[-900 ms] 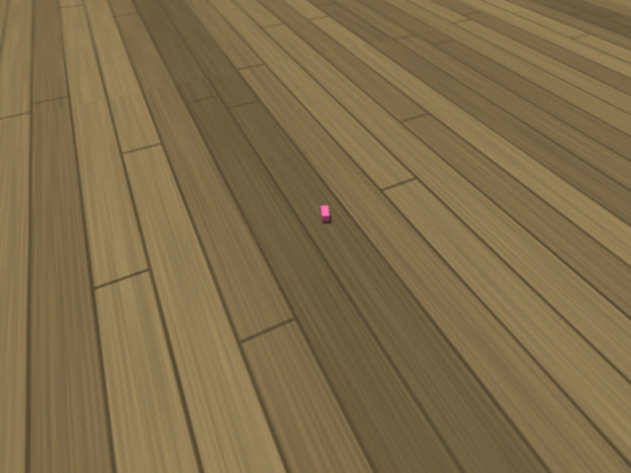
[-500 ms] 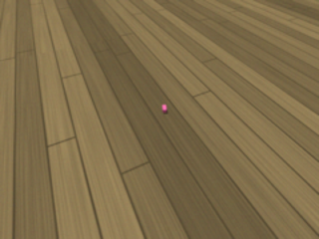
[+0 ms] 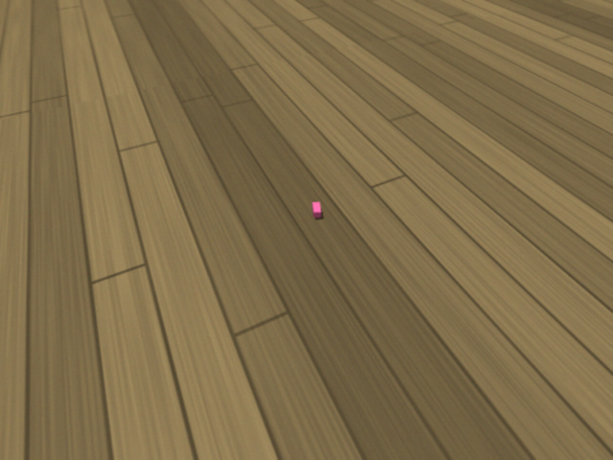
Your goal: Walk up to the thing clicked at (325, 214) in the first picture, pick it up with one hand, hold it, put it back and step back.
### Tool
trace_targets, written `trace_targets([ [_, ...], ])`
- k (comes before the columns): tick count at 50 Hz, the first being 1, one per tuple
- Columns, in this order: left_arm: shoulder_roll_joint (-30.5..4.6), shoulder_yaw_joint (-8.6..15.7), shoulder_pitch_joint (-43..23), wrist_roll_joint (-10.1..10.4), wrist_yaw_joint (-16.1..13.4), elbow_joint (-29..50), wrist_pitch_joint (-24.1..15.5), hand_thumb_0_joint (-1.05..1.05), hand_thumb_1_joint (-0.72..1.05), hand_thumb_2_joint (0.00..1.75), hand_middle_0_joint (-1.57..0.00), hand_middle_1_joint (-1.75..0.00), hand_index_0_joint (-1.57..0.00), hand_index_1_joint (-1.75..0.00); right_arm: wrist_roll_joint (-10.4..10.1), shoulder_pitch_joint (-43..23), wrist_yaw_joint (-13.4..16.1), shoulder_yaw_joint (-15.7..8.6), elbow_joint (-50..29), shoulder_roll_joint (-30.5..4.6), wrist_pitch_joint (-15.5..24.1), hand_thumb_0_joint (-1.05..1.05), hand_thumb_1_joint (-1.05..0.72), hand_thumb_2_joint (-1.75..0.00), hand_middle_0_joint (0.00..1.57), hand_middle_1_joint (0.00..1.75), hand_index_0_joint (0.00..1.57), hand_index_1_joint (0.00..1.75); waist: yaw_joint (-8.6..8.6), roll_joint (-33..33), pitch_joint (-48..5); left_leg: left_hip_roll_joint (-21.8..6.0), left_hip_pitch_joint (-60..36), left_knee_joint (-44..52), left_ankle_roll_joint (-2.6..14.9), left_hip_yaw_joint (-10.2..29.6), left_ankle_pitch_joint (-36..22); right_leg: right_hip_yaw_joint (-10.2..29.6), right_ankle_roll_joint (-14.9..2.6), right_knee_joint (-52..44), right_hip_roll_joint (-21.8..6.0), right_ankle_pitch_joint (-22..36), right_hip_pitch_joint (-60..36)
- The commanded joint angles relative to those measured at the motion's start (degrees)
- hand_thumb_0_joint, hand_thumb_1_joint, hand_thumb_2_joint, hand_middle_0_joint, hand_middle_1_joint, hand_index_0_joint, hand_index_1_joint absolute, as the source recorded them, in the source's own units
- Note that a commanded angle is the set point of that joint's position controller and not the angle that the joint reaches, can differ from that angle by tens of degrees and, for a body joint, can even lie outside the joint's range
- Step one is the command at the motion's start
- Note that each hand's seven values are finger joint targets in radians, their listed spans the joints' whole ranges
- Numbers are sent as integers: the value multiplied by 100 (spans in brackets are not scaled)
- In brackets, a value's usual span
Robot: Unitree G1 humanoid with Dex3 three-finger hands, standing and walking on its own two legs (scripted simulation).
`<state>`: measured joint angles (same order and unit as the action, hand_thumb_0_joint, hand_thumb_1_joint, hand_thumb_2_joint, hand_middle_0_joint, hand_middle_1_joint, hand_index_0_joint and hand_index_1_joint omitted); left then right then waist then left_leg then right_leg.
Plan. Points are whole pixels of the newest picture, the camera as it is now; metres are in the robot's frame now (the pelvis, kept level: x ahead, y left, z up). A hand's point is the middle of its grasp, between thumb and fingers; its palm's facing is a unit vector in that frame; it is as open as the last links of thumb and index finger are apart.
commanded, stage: stand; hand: left
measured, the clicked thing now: (316, 209) +1.28 -0.04 -0.77
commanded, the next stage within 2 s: walk up in 0.22 s
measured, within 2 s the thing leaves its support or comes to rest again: neither
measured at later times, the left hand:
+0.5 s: hand out of the picture +0.11 +0.35 -0.15, palm faces -0.20 -0.88 -0.43, open 7.4 cm
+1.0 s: hand (178, 254) +0.53 +0.28 -0.13, palm faces -0.50 -0.69 -0.52, open 7.4 cm
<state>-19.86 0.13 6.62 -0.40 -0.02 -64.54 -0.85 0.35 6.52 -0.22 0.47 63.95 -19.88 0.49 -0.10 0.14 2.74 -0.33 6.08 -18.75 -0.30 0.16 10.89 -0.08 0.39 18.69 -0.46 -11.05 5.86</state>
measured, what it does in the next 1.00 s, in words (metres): walks ahead, turning right: left foot, then right foot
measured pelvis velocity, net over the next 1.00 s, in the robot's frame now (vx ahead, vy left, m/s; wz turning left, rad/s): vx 0.24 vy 0.12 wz -0.56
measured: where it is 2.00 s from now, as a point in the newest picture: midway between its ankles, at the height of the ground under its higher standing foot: (247, 314)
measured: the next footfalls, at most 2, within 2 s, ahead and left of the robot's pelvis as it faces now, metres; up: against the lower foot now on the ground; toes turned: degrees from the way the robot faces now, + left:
left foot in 0.52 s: +0.16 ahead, +0.21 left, +0.00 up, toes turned -20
right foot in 0.92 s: +0.27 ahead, -0.03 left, +0.00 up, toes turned -38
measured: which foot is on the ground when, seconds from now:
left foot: down 0.00-0.26, up 0.28-0.50, down 0.52-0.96, up 0.98-1.00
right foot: down 0.00-0.54, up 0.56-0.90, down 0.92-1.00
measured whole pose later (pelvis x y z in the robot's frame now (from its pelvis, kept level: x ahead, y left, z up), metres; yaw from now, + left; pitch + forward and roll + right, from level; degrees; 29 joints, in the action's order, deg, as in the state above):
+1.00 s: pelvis +0.24 +0.12 -0.04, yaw -32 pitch -2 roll -2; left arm -24.8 3.5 10.0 0.7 -1.6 -47.1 -4.2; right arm 2.8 20.3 -5.0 -4.8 45.4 -23.9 -3.4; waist 5.9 -6.7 6.1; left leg 2.0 11.8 -59.2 -0.4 -3.2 31.0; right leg -6.4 -2.7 40.2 0.1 -15.5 22.7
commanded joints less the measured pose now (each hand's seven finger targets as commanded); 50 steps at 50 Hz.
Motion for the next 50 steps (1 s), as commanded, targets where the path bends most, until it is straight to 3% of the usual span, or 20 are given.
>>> trace_targets([
  [1, -1185, 208, -213, -13, -64, 352, -113, 0, 90, 90, -20, -30, -20, -30, 6, -169, 87, -234, -346, -1204, 142, 0, -90, -90, 20, 30, 20, 30, 7, -35, -421, -717, -124, 229, 176, 508, -1065, 463, -171, -265, -703, 1052, -51],
  [10, -1190, 205, -199, -14, -64, 360, -116, 0, 90, 90, -20, -30, -20, -30, 10, -191, 86, -243, -333, -1199, 143, 0, -90, -90, 20, 30, 20, 30, -3, 2, -358, -704, -91, 276, 166, 520, -985, 463, -163, -317, -696, 949, -17],
  [11, -2056, 626, 746, -51, 52, 740, -119, 0, 90, 90, -20, -30, -20, -30, 239, -529, -162, -810, -1220, -2049, 196, 0, -90, -90, 20, 30, 20, 30, 9, -399, -296, -335, -119, -1244, 357, -75, 2163, 1782, -636, -28, -773, -1511, 712],
  [13, -2095, 715, 760, -108, 63, 819, -136, 0, 90, 90, -20, -30, -20, -30, 342, -537, -359, -738, -1395, -1596, 82, 0, -90, -90, 20, 30, 20, 30, -1, 236, 235, 125, 919, -2602, 350, 289, 2397, 3424, -946, -962, -1336, -3679, 1332],
  [15, -2065, 845, 316, -116, 18, 1134, -248, 0, 90, 90, -20, -30, -20, -30, 351, -656, -522, -694, -1690, -1371, 45, 0, -90, -90, 20, 30, 20, 30, 57, 607, 413, -122, 2661, -3221, 177, 1149, 1702, 4399, -1383, -1123, -1750, -3572, 401],
  [17, -2054, 842, 203, -48, -27, 1286, -365, 0, 90, 90, -20, -30, -20, -30, 338, -383, -564, -751, -1774, -1395, 54, 0, -90, -90, 20, 30, 20, 30, 249, 707, 68, -164, 3159, -3311, -65, 1132, 1321, 3812, -1374, -990, -1462, -2478, -480],
  [23, -2099, 883, 625, -79, -120, 1479, -359, 0, 90, 90, -20, -30, -20, -30, 311, -73, -661, -873, -2082, -1490, 32, 0, -90, -90, 20, 30, 20, 30, 187, 927, -400, -128, 1687, -1956, 90, 923, 1572, 2877, -1031, -279, -930, -1369, 256],
  [25, -2035, 813, -34, -89, -125, 1701, -329, 0, 90, 90, -20, -30, -20, -30, 301, 915, -603, -997, -1864, -1566, 50, 0, -90, -90, 20, 30, 20, 30, 857, 554, -552, -49, -355, -762, 268, 577, 748, 2095, -653, 740, -417, -1223, 1804],
  [26, -1646, 702, -177, -105, -149, 1810, -295, 0, 90, 90, -20, -30, -20, -30, 363, 1698, -520, -1145, -1632, -1884, 73, 0, -90, -90, 20, 30, 20, 30, 1328, -551, -665, -54, -2069, 136, 318, 549, 1001, 1210, -229, 1872, 424, -1853, 3336],
  [27, -1084, 560, 11, -101, -221, 1862, -290, 0, 90, 90, -20, -30, -20, -30, 424, 2000, -442, -1255, -1642, -2288, 81, 0, -90, -90, 20, 30, 20, 30, 1397, -2278, -594, -1353, -2133, 516, 373, 2436, 1938, 722, -264, 3737, 1013, -2904, 4380],
  [29, -1742, 590, 274, -5, -279, 1750, -231, 0, 90, 90, -20, -30, -20, -30, 285, 386, -459, -1168, -2154, -2512, 86, 0, -90, -90, 20, 30, 20, 30, 592, -1571, 150, -2370, -30, 1419, 1192, 3825, 3789, 420, -203, 4668, -71, -1844, 4078],
  [34, -1941, 723, 957, 140, 49, 1154, -195, 0, 90, 90, -20, -30, -20, -30, 264, 245, -483, -949, -2309, -1699, 153, 0, -90, -90, 20, 30, 20, 30, 301, -1070, 146, -1181, 48, 898, 1024, 1299, 2261, -193, 17, 3814, -454, -813, 2886],
  [41, -1581, 576, 11, 158, 74, 1740, -272, 0, 90, 90, -20, -30, -20, -30, 227, 866, -511, -905, -2455, -1663, 63, 0, -90, -90, 20, 30, 20, 30, 661, -662, 388, -1205, -457, 458, 680, 297, -346, -512, -113, 2084, -320, -112, 2524],
  [43, -1585, 595, 229, 158, 6, 1752, -286, 0, 90, 90, -20, -30, -20, -30, 265, 827, -492, -915, -2592, -1646, 33, 0, -90, -90, 20, 30, 20, 30, 463, -435, 208, -1122, -87, -224, 457, -136, -1776, -862, -200, 1798, -121, -119, 1609],
  [45, -1775, 729, 1521, 167, -98, 1458, -264, 0, 90, 90, -20, -30, -20, -30, 261, 583, -436, -946, -2810, -1665, 18, 0, -90, -90, 20, 30, 20, 30, -218, -151, -381, -767, 642, -2013, 136, -626, -3485, -1008, -369, 1395, 103, -3, -159],
  [46, -2025, 870, 2465, 153, -189, 1252, -280, 0, 90, 90, -20, -30, -20, -30, 258, 591, -418, -908, -2911, -1567, 32, 0, -90, -90, 20, 30, 20, 30, -711, 453, -838, -451, 1415, -3418, -37, -815, -2899, -721, -432, 1011, -69, 209, -1443],
  [47, -2353, 997, 2903, 89, -314, 1219, -281, 0, 90, 90, -20, -30, -20, -30, 253, 836, -401, -773, -2955, -1259, 17, 0, -90, -90, 20, 30, 20, 30, -836, 1465, -919, 180, 3234, -4703, -195, -409, 1090, 1306, -940, 706, -1160, -489, -2595],
  [48, -2615, 1035, 2454, 25, -404, 1602, -275, 0, 90, 90, -20, -30, -20, -30, 211, 1192, -422, -739, -3028, -1434, -54, 0, -90, -90, 20, 30, 20, 30, -512, 1408, -1270, 192, 4168, -5552, -340, 439, 2388, 3825, -1582, 373, -2434, -1454, -2742],
  [49, -2717, 1016, 1987, 113, -512, 1811, -276, 0, 90, 90, -20, -30, -20, -30, 219, 1081, -380, -873, -2991, -1929, -135, 0, -90, -90, 20, 30, 20, 30, -422, 815, -1132, -170, 4089, -6094, -333, 1185, 2248, 4826, -2072, -67, -2909, -2444, -1906],
  [50, -2644, 960, 1576, 135, -571, 1965, -308, 0, 90, 90, -20, -30, -20, -30, 223, 766, -346, -917, -2969, -2001, -131, 0, -90, -90, 20, 30, 20, 30, -311, 263, -795, -408, 4041, -6213, -352, 1347, 2012, 4446, -2151, -236, -2832, -2367, -1341],
])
